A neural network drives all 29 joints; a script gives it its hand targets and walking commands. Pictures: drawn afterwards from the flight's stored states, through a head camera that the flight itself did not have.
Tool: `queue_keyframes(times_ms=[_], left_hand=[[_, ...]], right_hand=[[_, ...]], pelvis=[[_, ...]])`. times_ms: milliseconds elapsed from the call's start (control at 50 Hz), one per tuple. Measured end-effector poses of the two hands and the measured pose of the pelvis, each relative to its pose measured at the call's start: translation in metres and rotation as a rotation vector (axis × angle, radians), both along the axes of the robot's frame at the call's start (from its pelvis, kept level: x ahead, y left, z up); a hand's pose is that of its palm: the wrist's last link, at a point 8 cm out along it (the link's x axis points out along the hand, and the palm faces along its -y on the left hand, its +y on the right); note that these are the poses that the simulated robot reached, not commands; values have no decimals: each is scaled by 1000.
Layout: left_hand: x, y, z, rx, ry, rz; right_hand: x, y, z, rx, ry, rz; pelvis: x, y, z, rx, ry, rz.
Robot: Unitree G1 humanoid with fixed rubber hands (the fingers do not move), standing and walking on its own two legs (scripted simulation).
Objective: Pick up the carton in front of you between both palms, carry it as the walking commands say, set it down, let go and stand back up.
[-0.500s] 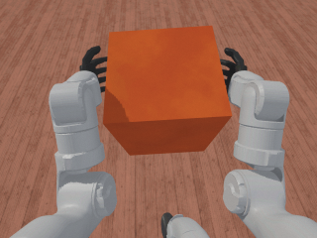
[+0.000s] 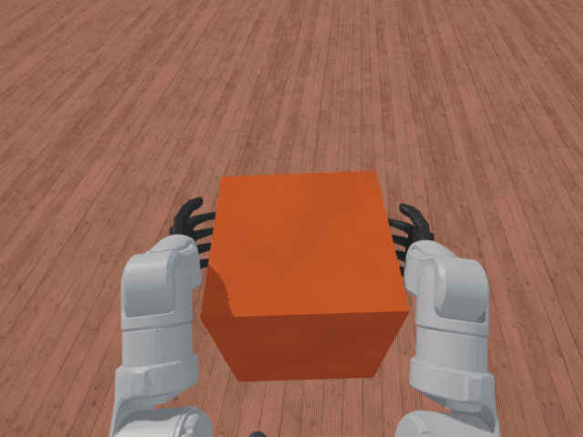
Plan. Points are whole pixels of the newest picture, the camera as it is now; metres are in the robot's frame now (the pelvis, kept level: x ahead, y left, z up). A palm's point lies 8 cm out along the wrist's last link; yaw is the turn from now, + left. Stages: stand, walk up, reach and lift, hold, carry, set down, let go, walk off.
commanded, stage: carry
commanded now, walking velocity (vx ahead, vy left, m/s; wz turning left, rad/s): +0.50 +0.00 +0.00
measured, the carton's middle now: (302, 283) +0.32 +0.00 +0.02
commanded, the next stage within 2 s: none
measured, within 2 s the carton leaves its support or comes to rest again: neither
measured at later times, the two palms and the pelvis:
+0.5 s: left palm (233, 129) +0.56 +0.12 +0.10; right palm (406, 134) +0.57 -0.18 +0.09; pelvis +0.31 -0.03 +0.00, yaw +1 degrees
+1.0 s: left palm (237, 55) +0.88 +0.16 +0.08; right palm (367, 61) +0.86 -0.14 +0.08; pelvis +0.60 +0.02 +0.01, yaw -2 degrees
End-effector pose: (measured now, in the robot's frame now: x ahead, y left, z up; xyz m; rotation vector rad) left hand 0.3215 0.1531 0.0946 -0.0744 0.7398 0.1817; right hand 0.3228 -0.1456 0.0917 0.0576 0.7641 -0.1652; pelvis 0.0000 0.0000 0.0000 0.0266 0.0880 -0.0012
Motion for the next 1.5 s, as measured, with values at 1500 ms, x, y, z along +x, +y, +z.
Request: queue_keyframes(times_ms=[1500], left_hand=[[762,-16,4,34,-40,-17]], right_hand=[[761,-17,1,-8,-44,15]], pelvis=[[811,-16,5,-42,-17,24]])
